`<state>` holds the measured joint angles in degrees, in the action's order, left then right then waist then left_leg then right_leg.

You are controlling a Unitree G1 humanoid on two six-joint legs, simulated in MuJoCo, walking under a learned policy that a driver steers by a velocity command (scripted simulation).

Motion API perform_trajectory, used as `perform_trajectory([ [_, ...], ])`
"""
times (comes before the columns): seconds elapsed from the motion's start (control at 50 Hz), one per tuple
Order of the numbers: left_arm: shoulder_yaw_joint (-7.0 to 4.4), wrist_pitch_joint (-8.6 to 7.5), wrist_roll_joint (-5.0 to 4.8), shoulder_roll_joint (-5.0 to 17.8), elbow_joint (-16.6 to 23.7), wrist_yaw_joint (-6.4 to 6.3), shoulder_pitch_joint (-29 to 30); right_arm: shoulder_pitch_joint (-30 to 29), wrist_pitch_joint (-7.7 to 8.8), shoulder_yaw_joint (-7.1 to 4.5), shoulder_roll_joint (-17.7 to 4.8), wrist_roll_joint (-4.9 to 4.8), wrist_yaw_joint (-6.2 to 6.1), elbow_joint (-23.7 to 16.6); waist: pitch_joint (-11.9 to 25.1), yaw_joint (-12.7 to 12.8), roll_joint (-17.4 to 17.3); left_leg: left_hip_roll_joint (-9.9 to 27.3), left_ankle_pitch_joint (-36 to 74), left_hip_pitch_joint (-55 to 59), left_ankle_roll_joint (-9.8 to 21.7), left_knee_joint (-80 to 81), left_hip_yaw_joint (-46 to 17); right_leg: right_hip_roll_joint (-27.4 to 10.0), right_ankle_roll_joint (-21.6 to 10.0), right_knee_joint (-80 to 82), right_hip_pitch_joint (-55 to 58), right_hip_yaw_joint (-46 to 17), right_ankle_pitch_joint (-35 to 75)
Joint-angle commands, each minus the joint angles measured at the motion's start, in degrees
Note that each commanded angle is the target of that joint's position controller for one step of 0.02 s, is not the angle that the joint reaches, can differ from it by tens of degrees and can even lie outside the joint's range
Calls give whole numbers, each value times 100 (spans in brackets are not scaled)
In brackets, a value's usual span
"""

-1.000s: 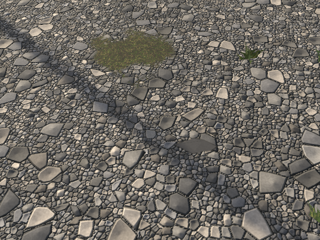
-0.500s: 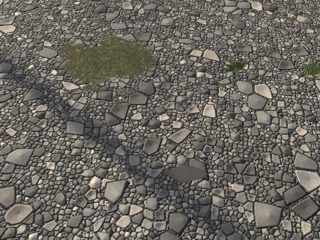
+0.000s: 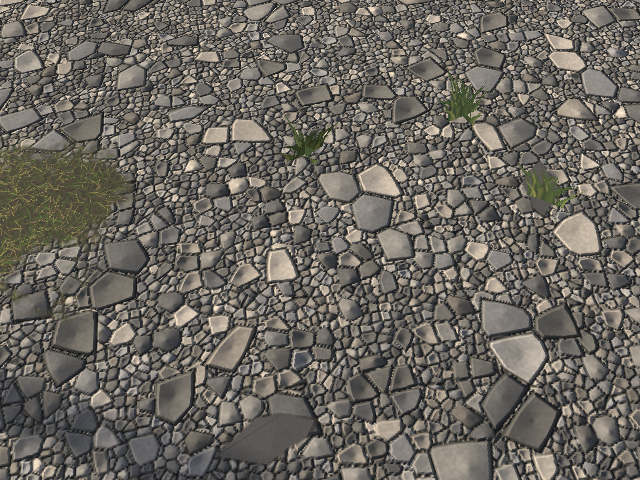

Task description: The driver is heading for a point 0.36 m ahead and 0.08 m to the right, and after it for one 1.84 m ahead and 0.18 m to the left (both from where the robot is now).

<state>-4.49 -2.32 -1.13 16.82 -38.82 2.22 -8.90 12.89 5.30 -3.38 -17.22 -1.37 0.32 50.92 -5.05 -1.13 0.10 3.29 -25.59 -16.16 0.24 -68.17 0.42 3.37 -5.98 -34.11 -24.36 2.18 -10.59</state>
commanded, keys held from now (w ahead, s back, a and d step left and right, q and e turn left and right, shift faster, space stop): w+e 0.46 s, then w+q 0.54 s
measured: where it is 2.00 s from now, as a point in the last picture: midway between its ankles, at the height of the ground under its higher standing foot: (329, 227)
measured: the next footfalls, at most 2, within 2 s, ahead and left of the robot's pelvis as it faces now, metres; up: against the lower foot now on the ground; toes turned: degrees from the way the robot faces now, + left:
left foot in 0.38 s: +0.42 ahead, +0.12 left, +0.00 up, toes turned -17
right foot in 0.86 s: +0.58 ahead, -0.19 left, +0.00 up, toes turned -11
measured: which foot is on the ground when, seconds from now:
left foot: up 0.00-0.36, down 0.38-0.86, up 0.88-1.00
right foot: down 0.00-0.38, up 0.40-0.84, down 0.86-1.00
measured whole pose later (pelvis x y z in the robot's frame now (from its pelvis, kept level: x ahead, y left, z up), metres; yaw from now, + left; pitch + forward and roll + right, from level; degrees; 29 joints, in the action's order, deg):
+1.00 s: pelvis +0.52 -0.07 +0.02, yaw -8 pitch +1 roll +0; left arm -2.9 -5.2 0.5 14.3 -39.5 0.7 -10.3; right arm 18.8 2.8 -3.7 -18.0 -1.9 -0.1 47.4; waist -0.8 -1.2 -2.6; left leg 2.2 -21.2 -25.7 0.5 -64.7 -2.7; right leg 0.1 -1.2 -25.4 -16.1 3.1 -10.7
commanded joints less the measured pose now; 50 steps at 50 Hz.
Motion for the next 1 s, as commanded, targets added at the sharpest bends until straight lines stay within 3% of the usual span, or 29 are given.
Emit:
perform_trajectory([
  [0.02, -187, -147, 70, 705, 280, -60, -468, -293, 263, -159, -763, 70, -14, -603, 832, 159, 87, 391, 661, -2269, 56, 77, -539, -1525, -1088, 1953, 2276, -2549, 578],
  [0.04, -157, -149, 113, 648, 348, -84, -338, -184, 177, -178, -768, 99, -3, -581, 776, 31, 183, 442, 798, -1949, -10, 258, -548, -1392, -1053, 2077, 1875, -2365, 801],
  [0.1, -193, -188, 60, 807, 309, -183, -462, -317, 18, -145, -544, 225, -27, -681, 665, -17, 167, 338, 1284, -1780, -318, 1012, -385, -1204, -1103, 2239, 1259, -1909, 1370],
  [0.2, -242, -131, 21, 937, 167, -309, -862, -1398, 44, -22, -299, 178, 10, -1030, 397, 384, 405, -52, 2962, -1481, -462, 3172, -347, -844, -715, 2174, 925, -1579, 575],
  [0.24, -260, -114, -4, 969, 73, -312, -1047, -1656, 79, -20, -344, 116, 56, -1151, 370, 492, 462, -163, 3176, -1272, -436, 3530, -380, -929, -642, 2071, 961, -1757, 331],
  [0.3, -246, -72, -25, 872, -8, -338, -1175, -1697, 150, -86, -569, 82, 126, -1228, 401, 456, 548, -197, 2852, -1161, -301, 3928, -575, -1127, -568, 1578, 1420, -2230, 100],
  [0.34, -255, -28, -4, 871, -1, -362, -1114, -1434, 208, -150, -705, 70, 144, -1186, 450, 286, 737, -230, 2269, -837, -145, 4003, -545, -1218, -490, 1210, 1599, -2523, 261],
  [0.36, -226, -1, -1, 784, 20, -364, -1049, -1036, 238, -202, -759, 78, 130, -1073, 569, 66, 787, -272, 2180, -325, -25, 4192, -430, -1094, -388, 903, 1563, -2532, 394],
  [0.38, -133, -1, 25, 535, 56, -349, -1063, -422, 275, -294, -938, 145, 96, -951, 1014, -222, 667, -38, 2100, 688, 191, 4236, -564, -768, -195, 69, 1338, -2300, 523],
  [0.4, 7, -6, 132, 168, 147, -337, -1235, 440, 272, -367, -1254, 207, 49, -877, 1881, -471, -161, 1012, 1676, 2187, 516, 4178, -1632, -326, 54, -1647, 579, -1716, -580],
  [0.42, 54, -64, -110, 33, 354, -331, -1971, 763, 189, -456, -1628, 248, 99, -673, 2291, -33, -2293, 2077, -39, 3534, 1379, 5018, -4536, 239, 357, -3344, -1455, -1189, -2530],
  [0.44, -61, -50, -167, 700, 159, -364, -1816, 503, 172, -316, -990, 126, 130, -820, 1749, -186, -1370, 1988, -1113, 3212, 1231, 5259, -4553, -214, 438, -4022, -2047, -1386, -2167],
  [0.46, -137, -17, -114, 955, 225, -358, -1211, 251, 129, -231, -675, 107, 99, -884, 1128, -310, -872, 1769, -721, 2572, 992, 5267, -3529, -397, 459, -4105, -2153, -1215, -1630],
  [0.48, -113, -3, -30, 831, 225, -374, -963, 74, 105, -177, -572, 175, 111, -868, 844, -236, -441, 1468, 95, 1914, 910, 5321, -2877, -555, 471, -3936, -1862, -1101, -1220],
  [0.5, -103, -29, 39, 698, 287, -359, -752, 1, 85, -141, -466, 209, 119, -783, 562, -168, -408, 1240, 716, 1437, 967, 5417, -2437, -653, 468, -3632, -1748, -1122, -989],
  [0.52, -83, -46, 21, 564, 325, -322, -747, -12, 94, -110, -427, 245, 112, -731, 498, -38, -554, 1075, 1108, 1127, 989, 5524, -2110, -754, 446, -3426, -1488, -1085, -864],
  [0.56, -29, -71, 34, 372, 340, -281, -769, 43, 118, -96, -409, 163, 111, -640, 517, 84, -640, 939, 1664, 987, 1182, 5702, -1808, -844, 477, -2945, -1347, -821, -850],
  [0.62, 75, -160, 137, 200, 540, -255, -202, 162, 92, -164, -684, 41, 70, -578, 424, -9, -479, 925, 2381, 958, 1362, 5888, -1533, -912, 626, -1770, -1415, -578, -420],
  [0.66, 136, -231, 116, 100, 609, -210, 192, 287, 37, -203, -820, 13, 34, -536, 402, -126, -442, 774, 2559, 836, 1269, 5893, -1239, -803, 699, -881, -1085, -487, 181],
  [0.76, 108, -342, 6, 258, 741, -94, 876, 816, -104, -225, -917, -61, -10, -373, 367, -313, -552, 820, 2475, 839, 1083, 5610, -1285, -470, 754, 288, -295, -426, 890],
  [0.8, 37, -389, -10, 422, 724, -80, 755, 826, -158, -243, -964, -74, -43, -357, 416, -118, -632, 918, 2307, 891, 938, 5353, -1485, -452, 626, 633, 184, -481, 785],
  [0.84, -129, -398, 42, 701, 464, -149, -97, 781, -172, -189, -806, -31, -55, -386, 847, 367, -546, 566, 2762, 549, 671, 4423, -1266, -465, 377, 920, 1645, -419, 680],
  [0.86, -241, -394, 160, 1044, 363, -220, -976, 662, -146, -59, -452, 68, -37, -541, 1547, 800, -107, 193, 2059, -219, 440, 2922, -980, -1337, 27, 806, 3002, -1206, 502],
  [0.88, -348, -301, 232, 1519, 258, -230, -1451, 1239, -62, 100, 69, 49, -54, -729, 2326, 643, 1453, -490, -310, -2025, 98, 1012, -311, -2725, -714, 1161, 4608, -3324, -319],
  [0.9, -259, -283, 197, 1110, 186, -202, -1513, 1195, -32, -4, -391, -95, -64, -697, 2197, 715, 1412, -303, -779, -2743, 73, 41, -694, -2781, -898, 1608, 4361, -4198, -1397],
  [0.92, -151, -297, 131, 782, 187, -194, -1220, 826, -46, -113, -730, -141, -64, -755, 1444, 698, 1005, -71, -304, -3021, 101, -268, -761, -2565, -712, 1720, 3783, -3453, -1459],
  [0.96, -22, -316, 140, 388, 152, -162, -606, 489, -122, -144, -650, -44, -65, -801, 765, 419, 699, 228, 448, -2773, 45, -49, -644, -2097, -520, 2019, 2696, -2266, -496],
  [1.0, -18, -370, 179, 292, 76, -157, -302, 480, -249, -144, -444, -42, -26, -845, 483, 173, 728, 402, 809, -2347, -8, 215, -641, -1890, -440, 2355, 2003, -1531, 192],
])
Keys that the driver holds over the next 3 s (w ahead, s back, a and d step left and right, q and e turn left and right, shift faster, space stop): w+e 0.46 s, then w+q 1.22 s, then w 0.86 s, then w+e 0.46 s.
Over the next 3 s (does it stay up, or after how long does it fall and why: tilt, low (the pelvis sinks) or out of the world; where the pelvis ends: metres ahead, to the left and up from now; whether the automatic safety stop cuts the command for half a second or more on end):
stays up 1.59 0.18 0.00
